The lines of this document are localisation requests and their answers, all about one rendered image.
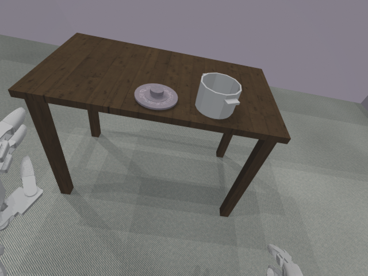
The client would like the right robot hand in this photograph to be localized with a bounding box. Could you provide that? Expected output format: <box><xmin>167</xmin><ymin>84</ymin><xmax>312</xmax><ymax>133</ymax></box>
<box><xmin>266</xmin><ymin>244</ymin><xmax>303</xmax><ymax>276</ymax></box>

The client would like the lid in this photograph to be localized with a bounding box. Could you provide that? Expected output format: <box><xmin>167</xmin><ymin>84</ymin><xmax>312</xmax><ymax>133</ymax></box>
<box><xmin>135</xmin><ymin>83</ymin><xmax>178</xmax><ymax>110</ymax></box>

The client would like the table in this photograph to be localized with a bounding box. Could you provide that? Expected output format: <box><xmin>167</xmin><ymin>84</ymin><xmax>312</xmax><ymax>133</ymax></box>
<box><xmin>8</xmin><ymin>33</ymin><xmax>291</xmax><ymax>217</ymax></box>

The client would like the knob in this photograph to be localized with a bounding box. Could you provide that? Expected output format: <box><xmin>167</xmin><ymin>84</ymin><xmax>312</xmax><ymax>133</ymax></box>
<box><xmin>150</xmin><ymin>85</ymin><xmax>164</xmax><ymax>97</ymax></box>

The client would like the pot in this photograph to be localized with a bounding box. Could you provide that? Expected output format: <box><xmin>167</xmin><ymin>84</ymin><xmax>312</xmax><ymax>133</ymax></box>
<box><xmin>195</xmin><ymin>72</ymin><xmax>242</xmax><ymax>119</ymax></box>

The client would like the left robot hand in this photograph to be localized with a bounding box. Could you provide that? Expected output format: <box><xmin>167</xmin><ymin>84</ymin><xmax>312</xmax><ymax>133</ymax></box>
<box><xmin>0</xmin><ymin>108</ymin><xmax>43</xmax><ymax>231</ymax></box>

